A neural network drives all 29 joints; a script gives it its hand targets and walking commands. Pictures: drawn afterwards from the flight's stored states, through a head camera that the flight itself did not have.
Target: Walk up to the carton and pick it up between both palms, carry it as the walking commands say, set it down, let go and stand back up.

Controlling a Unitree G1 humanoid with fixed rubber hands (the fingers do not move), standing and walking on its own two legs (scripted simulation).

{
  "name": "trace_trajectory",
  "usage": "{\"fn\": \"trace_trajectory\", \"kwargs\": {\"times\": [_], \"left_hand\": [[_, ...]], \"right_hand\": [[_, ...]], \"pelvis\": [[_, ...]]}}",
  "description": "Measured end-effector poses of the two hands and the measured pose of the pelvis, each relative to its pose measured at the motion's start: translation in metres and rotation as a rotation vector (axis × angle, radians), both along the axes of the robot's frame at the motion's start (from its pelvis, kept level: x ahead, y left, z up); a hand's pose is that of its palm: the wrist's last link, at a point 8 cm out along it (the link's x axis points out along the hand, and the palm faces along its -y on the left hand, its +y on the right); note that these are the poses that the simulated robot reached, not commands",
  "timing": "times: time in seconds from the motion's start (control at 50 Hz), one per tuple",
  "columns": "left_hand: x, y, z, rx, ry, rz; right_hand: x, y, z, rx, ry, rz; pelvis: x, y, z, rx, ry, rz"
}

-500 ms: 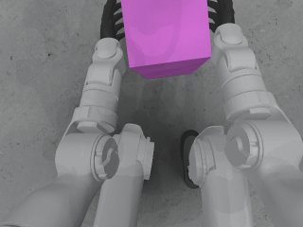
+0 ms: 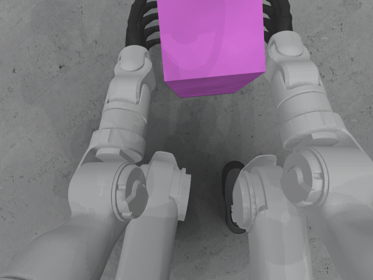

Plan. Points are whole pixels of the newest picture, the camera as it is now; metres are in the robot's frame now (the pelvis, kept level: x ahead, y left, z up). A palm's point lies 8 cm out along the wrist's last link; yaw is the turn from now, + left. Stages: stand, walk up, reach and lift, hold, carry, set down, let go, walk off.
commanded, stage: set down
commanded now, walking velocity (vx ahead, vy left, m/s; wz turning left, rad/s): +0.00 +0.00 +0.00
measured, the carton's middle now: (206, 45) +0.53 -0.01 -0.22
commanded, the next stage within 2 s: let go in 2.00 s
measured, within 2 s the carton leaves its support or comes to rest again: neither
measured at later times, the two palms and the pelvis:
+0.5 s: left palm (130, 50) +0.51 +0.13 -0.16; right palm (282, 43) +0.52 -0.14 -0.16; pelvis -0.01 +0.00 +0.01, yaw +0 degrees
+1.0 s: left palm (105, 31) +0.52 +0.15 -0.09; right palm (316, 30) +0.52 -0.16 -0.09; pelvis +0.00 +0.00 +0.05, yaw -1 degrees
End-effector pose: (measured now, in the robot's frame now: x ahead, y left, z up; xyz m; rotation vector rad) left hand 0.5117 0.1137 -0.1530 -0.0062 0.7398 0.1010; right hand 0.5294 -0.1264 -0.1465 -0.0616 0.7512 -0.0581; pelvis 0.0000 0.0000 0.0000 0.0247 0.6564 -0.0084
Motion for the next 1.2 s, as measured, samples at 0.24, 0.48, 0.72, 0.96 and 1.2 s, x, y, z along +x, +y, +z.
{"fn": "trace_trajectory", "kwargs": {"times": [0.24,0.48,0.72,0.96,1.2], "left_hand": [[0.0,0.0,-0.001,-0.001,-0.009,-0.017],[-0.004,0.01,-0.002,0.041,-0.024,-0.038],[-0.001,0.046,0.003,0.06,-0.027,-0.005],[0.005,0.032,0.053,0.056,-0.095,-0.013],[0.002,0.04,0.135,0.072,-0.095,0.007]], "right_hand": [[-0.001,-0.002,-0.002,0.001,-0.001,0.004],[-0.01,-0.011,-0.011,-0.008,-0.014,-0.02],[-0.014,-0.031,-0.012,-0.013,-0.02,-0.043],[-0.01,-0.036,0.039,-0.009,-0.096,-0.05],[-0.007,-0.037,0.123,-0.023,-0.097,-0.042]], "pelvis": [[-0.001,-0.001,-0.001,0.0,-0.012,-0.002],[-0.007,-0.001,0.006,0.002,-0.024,-0.004],[-0.008,0.001,0.014,-0.003,0.009,0.003],[0.001,0.003,0.039,-0.005,0.055,-0.012],[0.008,-0.001,0.104,0.009,0.113,-0.02]]}}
